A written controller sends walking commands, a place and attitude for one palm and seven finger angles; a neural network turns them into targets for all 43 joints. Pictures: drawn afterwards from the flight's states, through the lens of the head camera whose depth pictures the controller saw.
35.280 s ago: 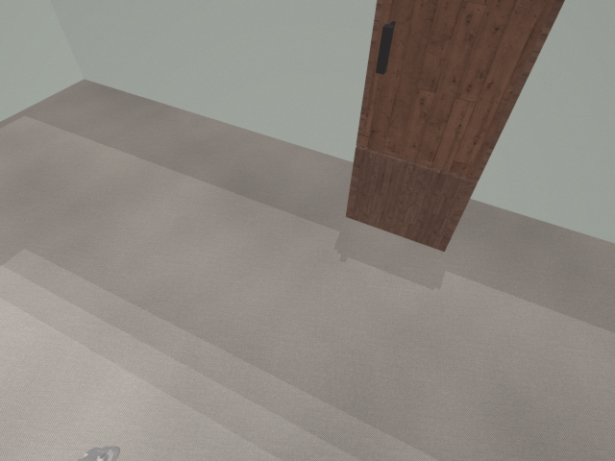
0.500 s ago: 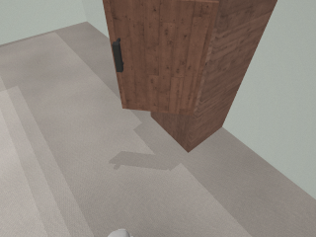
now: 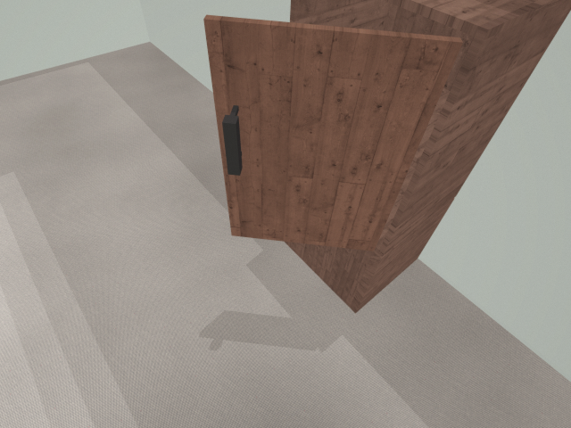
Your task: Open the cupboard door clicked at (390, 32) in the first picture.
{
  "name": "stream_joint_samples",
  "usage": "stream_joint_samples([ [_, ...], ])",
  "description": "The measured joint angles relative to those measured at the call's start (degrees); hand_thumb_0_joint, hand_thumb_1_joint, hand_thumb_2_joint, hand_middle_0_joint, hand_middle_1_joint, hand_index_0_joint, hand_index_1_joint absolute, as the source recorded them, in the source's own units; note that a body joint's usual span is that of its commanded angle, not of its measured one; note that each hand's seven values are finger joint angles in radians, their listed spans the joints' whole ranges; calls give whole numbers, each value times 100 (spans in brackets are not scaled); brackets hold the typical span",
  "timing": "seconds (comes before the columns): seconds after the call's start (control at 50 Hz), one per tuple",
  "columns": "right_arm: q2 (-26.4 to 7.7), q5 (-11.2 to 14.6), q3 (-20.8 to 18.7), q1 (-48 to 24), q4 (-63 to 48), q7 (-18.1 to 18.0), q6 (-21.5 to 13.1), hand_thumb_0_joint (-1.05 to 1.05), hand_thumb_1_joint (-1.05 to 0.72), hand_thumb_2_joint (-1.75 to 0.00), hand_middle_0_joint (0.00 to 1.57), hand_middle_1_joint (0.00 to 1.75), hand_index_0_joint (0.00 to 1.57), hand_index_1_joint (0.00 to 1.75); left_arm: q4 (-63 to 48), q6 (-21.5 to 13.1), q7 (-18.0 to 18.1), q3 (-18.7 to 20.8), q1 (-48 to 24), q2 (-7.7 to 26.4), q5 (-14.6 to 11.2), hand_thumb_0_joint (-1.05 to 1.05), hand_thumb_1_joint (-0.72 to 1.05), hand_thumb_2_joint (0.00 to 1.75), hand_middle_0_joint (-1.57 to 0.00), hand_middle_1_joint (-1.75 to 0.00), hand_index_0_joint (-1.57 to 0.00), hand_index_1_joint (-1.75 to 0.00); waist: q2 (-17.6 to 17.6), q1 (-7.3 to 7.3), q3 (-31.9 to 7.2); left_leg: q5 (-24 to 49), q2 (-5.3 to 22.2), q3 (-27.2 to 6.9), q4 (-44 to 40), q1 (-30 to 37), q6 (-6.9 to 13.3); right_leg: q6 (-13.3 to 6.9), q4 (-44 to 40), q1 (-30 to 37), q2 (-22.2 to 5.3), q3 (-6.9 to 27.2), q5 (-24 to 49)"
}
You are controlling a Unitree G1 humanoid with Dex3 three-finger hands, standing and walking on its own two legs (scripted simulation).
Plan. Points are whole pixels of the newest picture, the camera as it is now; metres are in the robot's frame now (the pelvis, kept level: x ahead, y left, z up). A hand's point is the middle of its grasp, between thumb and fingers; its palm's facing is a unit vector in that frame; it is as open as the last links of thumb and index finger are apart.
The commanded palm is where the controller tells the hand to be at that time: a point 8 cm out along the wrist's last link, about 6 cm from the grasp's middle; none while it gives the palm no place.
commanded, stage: come to a stop and stand still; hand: left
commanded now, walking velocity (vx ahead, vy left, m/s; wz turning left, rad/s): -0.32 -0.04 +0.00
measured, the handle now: (235, 140) +0.63 +0.14 +0.03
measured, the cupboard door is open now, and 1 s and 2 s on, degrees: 44 44 44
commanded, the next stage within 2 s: look again from close up in 1.90 s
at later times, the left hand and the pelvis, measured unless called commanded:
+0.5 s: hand out of the picture +0.07 +0.20 -0.18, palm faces +0.03 -0.98 -0.18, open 7.4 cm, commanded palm none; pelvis +0.01 +0.01 +0.00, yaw +0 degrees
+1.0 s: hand out of the picture +0.00 +0.14 -0.17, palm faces -0.03 -0.97 -0.23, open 7.4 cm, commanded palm none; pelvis -0.03 -0.04 -0.01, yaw -1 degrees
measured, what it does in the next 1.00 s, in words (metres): steps on the spot: right foot, then right foot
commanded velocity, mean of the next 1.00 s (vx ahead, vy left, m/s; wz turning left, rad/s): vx -0.05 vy -0.02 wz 0.00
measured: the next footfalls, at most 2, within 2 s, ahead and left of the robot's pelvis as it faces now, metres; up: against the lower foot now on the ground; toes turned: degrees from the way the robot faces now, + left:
right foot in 0.02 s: +0.10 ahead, -0.13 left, +0.00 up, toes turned -5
right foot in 0.62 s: +0.00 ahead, -0.15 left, +0.00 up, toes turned -2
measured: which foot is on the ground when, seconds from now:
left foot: down 0.00-1.00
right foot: up 0.00-0.00, down 0.02-0.28, up 0.30-0.60, down 0.62-1.00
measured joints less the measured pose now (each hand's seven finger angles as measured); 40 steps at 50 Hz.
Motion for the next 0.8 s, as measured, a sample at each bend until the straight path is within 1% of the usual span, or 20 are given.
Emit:
stream_joint_samples([
  [0.02,37,19,8,53,61,-10,49,-1,-93,-90,20,30,20,30,-38,-5,9,-16,-42,29,-2,1,93,90,-20,-30,-20,-30,-49,-12,-6,-133,-30,11,147,11,-28,-15,-357,189,-3,56,479],
  [0.04,65,42,7,85,114,-10,104,0,-92,-90,20,30,20,30,-56,-11,23,-28,-74,50,-1,1,93,90,-20,-30,-20,-30,-84,-12,-18,-280,-46,38,314,0,-57,-28,-512,322,-8,103,487],
  [0.1,65,102,-50,39,151,1,261,0,-92,-90,20,30,20,30,-49,39,48,-88,-177,20,-12,1,92,90,-20,-30,-20,-30,69,-140,5,-511,59,18,620,-89,-117,-58,-415,349,79,88,-94],
  [0.16,89,137,-95,13,68,3,355,0,-91,-90,20,30,20,30,-78,92,95,-100,-275,13,-30,1,92,90,-20,-30,-20,-30,113,-269,50,-573,87,-119,929,-285,-301,-67,-363,313,77,9,-181],
  [0.22,90,151,-129,-39,-5,10,435,0,-91,-90,20,30,20,30,-134,122,143,-62,-366,-6,-24,1,91,90,-20,-30,-20,-30,99,-254,134,-945,107,-310,1207,-476,-447,-64,-376,309,84,-56,-158],
  [0.24,85,150,-138,-66,-25,9,451,0,-91,-90,20,30,20,30,-148,133,154,-46,-380,-9,-25,1,91,90,-20,-30,-20,-30,80,-234,160,-867,123,-345,1099,-475,-467,-46,-376,307,88,-61,-146],
  [0.28,94,121,-145,-109,-50,5,450,0,-91,-90,20,30,20,30,-152,186,150,-9,-351,14,-51,1,91,90,-20,-30,-20,-30,-44,-176,164,-485,74,-258,926,-420,-246,13,-335,279,42,11,-133],
  [0.32,91,62,-138,-101,-128,-19,427,0,-91,-90,20,30,20,30,-153,310,141,16,-258,25,-66,1,91,90,-20,-30,-20,-30,-64,-130,82,-474,79,-196,831,-411,-31,24,189,102,126,176,-740],
  [0.34,96,37,-125,-98,-171,-50,397,0,-91,-90,20,30,20,30,-149,365,139,32,-217,35,-58,1,91,90,-20,-30,-20,-30,-49,-130,55,-457,97,-195,769,-414,22,8,659,-19,210,299,-1050],
  [0.38,118,2,-89,-103,-234,-98,332,0,-91,-90,20,30,20,30,-129,405,136,69,-156,66,-52,1,91,90,-20,-30,-20,-30,-32,-125,45,-359,122,-233,620,-406,58,5,1422,-152,335,457,-1316],
  [0.42,136,-5,-59,-132,-253,-115,286,0,-91,-90,20,30,20,30,-100,401,132,94,-86,95,-55,1,91,90,-20,-30,-20,-30,-26,-84,45,-231,143,-254,448,-375,51,39,1702,-122,372,514,-1327],
  [0.46,136,-6,-51,-182,-247,-121,259,0,-91,-90,20,30,20,30,-52,394,121,95,-7,110,-56,1,91,90,-20,-30,-20,-30,1,-52,42,-127,171,-261,310,-347,29,63,1541,39,349,498,-1323],
  [0.54,34,-2,-103,-281,-197,-98,247,0,-92,-90,20,30,20,30,62,410,87,58,135,99,-57,1,91,90,-20,-30,-20,-30,102,-52,36,-21,233,-248,211,-334,-18,53,628,542,257,369,-1315],
  [0.58,-16,16,-124,-300,-164,-75,245,0,-91,-90,20,30,20,30,105,387,73,41,199,91,-55,1,91,90,-20,-30,-20,-30,136,-52,22,-16,253,-230,260,-364,-59,21,-62,858,224,302,-956],
  [0.6,-49,54,-123,-297,-181,-52,263,0,-91,-90,20,30,20,30,100,328,115,5,257,94,-40,1,91,90,-20,-30,-20,-30,139,-24,-8,-54,267,-200,385,-449,-90,6,-470,990,210,306,-583],
  [0.62,-65,76,-118,-291,-252,-12,290,0,-91,-90,20,30,20,30,35,259,160,-32,359,126,-26,1,91,90,-20,-30,-20,-30,66,11,-57,-134,246,-114,580,-592,-122,-45,-826,1056,156,411,-434],
  [0.64,-98,69,-120,-318,-318,33,308,0,-91,-90,20,30,20,30,35,188,194,-60,412,126,-11,1,91,90,-20,-30,-20,-30,61,27,-55,-228,271,-57,786,-719,-153,36,-870,1023,158,495,-609],
  [0.7,-201,40,-132,-341,-462,112,267,0,-91,-90,20,30,20,30,74,114,172,-177,503,41,23,1,91,90,-20,-30,-20,-30,244,-91,16,-205,337,-127,920,-782,-198,129,-509,861,228,463,-687],
  [0.74,-218,39,-109,-272,-505,105,218,0,-91,-90,20,30,20,30,70,93,162,-207,564,6,18,1,91,90,-20,-30,-20,-30,294,-101,-17,-207,340,-162,922,-758,-223,100,-407,847,235,434,-690],
  [0.8,-213,38,-74,-206,-493,91,232,0,-91,-90,20,30,20,30,40,67,147,-232,633,-36,17,1,91,90,-20,-30,-20,-30,348,-56,-83,-163,365,-195,893,-711,-280,21,-339,857,265,403,-704],
])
